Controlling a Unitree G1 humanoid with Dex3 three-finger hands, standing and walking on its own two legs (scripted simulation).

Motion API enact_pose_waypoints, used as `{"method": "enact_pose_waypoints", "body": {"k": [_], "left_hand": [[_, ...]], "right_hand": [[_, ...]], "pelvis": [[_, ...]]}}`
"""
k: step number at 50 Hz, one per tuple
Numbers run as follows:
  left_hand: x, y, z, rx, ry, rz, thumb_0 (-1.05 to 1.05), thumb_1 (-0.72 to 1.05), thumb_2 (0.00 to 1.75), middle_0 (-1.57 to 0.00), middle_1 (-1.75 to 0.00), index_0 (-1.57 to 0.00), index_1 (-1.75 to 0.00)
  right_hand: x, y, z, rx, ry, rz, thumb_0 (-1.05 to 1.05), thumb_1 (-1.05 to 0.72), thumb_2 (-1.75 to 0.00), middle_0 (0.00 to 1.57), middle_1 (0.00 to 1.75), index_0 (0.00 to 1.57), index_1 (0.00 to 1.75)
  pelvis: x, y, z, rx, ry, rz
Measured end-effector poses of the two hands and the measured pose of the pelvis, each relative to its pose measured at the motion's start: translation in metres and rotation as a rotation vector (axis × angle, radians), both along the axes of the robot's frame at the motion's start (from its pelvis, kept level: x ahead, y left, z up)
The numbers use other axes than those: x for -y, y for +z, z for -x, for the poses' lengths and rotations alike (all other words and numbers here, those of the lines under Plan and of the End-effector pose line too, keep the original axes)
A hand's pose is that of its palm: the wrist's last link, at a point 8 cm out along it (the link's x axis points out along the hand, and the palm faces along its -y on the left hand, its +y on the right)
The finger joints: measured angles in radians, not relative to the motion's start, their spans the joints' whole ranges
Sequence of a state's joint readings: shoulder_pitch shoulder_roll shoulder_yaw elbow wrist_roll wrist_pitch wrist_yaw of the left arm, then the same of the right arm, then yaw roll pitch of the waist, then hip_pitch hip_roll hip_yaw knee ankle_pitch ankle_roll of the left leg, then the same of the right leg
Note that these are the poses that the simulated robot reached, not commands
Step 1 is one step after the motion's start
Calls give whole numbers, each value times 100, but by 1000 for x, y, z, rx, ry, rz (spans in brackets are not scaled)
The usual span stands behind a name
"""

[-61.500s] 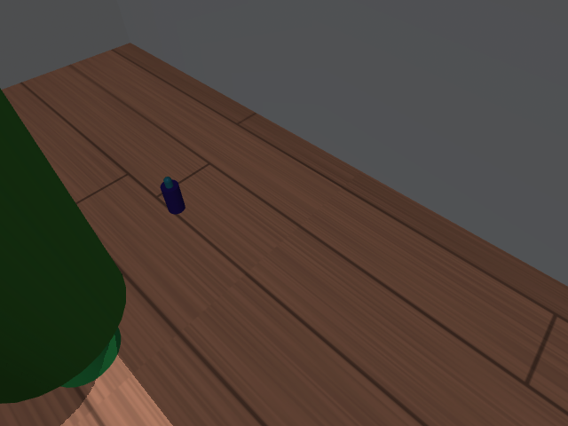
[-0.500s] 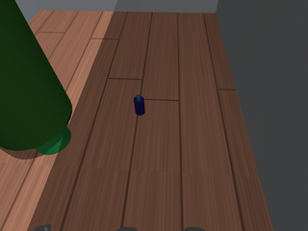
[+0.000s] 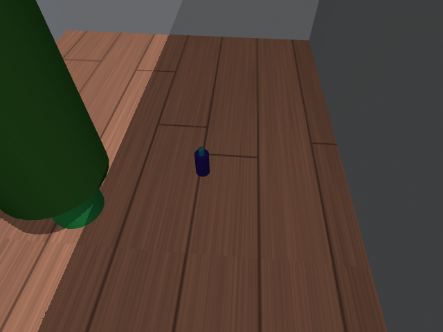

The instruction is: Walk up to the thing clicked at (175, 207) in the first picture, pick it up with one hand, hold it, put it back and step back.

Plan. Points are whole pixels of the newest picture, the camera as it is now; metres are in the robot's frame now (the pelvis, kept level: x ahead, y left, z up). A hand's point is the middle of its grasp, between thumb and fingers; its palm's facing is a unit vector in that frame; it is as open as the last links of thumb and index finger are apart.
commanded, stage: step back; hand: left
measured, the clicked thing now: (202, 160) +1.06 +0.13 -0.66
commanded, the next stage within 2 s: stand in 0.44 s
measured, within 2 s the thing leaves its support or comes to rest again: neither
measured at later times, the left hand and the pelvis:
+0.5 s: hand (96, 330) +0.15 +0.25 -0.13, palm faces -0.04 -0.94 -0.35, open 7.4 cm; pelvis +0.03 +0.00 +0.01, yaw -1 degrees
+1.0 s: hand out of the picture +0.10 +0.25 -0.14, palm faces -0.06 -0.94 -0.34, open 7.4 cm; pelvis +0.02 +0.00 +0.02, yaw -1 degrees
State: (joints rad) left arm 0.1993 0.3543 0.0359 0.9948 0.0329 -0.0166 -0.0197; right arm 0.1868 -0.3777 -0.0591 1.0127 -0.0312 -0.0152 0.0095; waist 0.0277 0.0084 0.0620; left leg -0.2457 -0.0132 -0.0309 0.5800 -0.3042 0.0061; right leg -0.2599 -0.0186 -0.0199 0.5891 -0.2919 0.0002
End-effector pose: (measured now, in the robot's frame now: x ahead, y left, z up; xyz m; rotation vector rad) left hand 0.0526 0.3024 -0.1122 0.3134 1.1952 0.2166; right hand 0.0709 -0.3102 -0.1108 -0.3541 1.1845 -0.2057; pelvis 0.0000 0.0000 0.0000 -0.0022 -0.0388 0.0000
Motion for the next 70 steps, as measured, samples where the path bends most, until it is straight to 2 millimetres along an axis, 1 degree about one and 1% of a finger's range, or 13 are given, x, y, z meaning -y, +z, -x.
{"method": "enact_pose_waypoints", "body": {"k": [3, 6, 11, 16, 20, 23, 26, 30, 37, 44, 50, 57, 70], "left_hand": [[-3, -2, -11, -13, -2, 11, 1, 90, 90, -20, -30, -20, -30], [-3, -3, -25, -14, -13, 13, 1, 90, 90, -20, -30, -20, -30], [-1, 2, -51, 13, -32, 9, 1, 90, 90, -20, -30, -20, -30], [1, 9, -75, 55, -50, -4, 1, 90, 90, -20, -30, -20, -30], [2, 12, -89, 80, -66, -9, 1, 90, 90, -20, -30, -20, -30], [2, 14, -94, 86, -71, -7, 1, 90, 90, -20, -30, -20, -30], [5, 15, -94, 73, -67, 5, 1, 90, 90, -20, -30, -20, -30], [9, 13, -89, 48, -66, 20, 1, 90, 90, -20, -30, -20, -30], [14, 10, -70, -4, -59, 30, 1, 90, 90, -20, -30, -20, -30], [13, 9, -50, -46, -47, 24, 1, 90, 90, -20, -30, -20, -30], [12, 10, -40, -63, -38, 15, 1, 90, 90, -20, -30, -20, -30], [13, 12, -37, -60, -35, 8, 1, 90, 90, -20, -30, -20, -30], [19, 12, -42, -48, -46, 11, 1, 90, 90, -20, -30, -20, -30]], "right_hand": [[-6, 3, -2, -6, -13, -1, 1, -90, -90, 20, 30, 20, 30], [-11, 5, -8, -14, -19, -11, 1, -90, -90, 20, 30, 20, 30], [-15, 6, -27, 4, -29, -25, 1, -90, -90, 20, 30, 20, 30], [-16, 6, -45, 36, -35, -32, 1, -90, -90, 20, 30, 20, 30], [-17, 8, -54, 57, -36, -35, 1, -90, -90, 20, 30, 20, 30], [-17, 10, -56, 63, -40, -37, 1, -90, -90, 20, 30, 20, 30], [-18, 12, -54, 56, -44, -42, 1, -90, -90, 20, 30, 20, 30], [-18, 14, -48, 36, -48, -42, 1, -90, -90, 20, 30, 20, 30], [-15, 13, -32, -2, -62, -42, 1, -90, -90, 20, 30, 20, 30], [-13, 11, -18, -33, -69, -46, 1, -90, -90, 20, 30, 20, 30], [-11, 9, -10, -50, -67, -49, 1, -90, -90, 20, 30, 20, 30], [-8, 8, -7, -55, -63, -51, 1, -90, -90, 20, 30, 20, 30], [-3, 8, -7, -57, -57, -47, 1, -90, -90, 20, 30, 20, 30]], "pelvis": [[-3, 2, -7, -5, -12, -7], [-2, 5, -15, -9, -18, 0], [-1, 8, -24, -14, -17, 5], [-1, 8, -28, -12, -19, 4], [-2, 9, -28, -10, -24, 3], [-3, 10, -29, -9, -26, 2], [-3, 14, -29, -7, -25, 0], [-3, 17, -28, -6, -24, -2], [-2, 19, -25, -4, -24, -4], [1, 20, -21, -5, -23, -4], [3, 20, -19, -8, -20, -4], [6, 20, -18, -9, -18, -4], [10, 20, -19, -14, -16, -2]]}}
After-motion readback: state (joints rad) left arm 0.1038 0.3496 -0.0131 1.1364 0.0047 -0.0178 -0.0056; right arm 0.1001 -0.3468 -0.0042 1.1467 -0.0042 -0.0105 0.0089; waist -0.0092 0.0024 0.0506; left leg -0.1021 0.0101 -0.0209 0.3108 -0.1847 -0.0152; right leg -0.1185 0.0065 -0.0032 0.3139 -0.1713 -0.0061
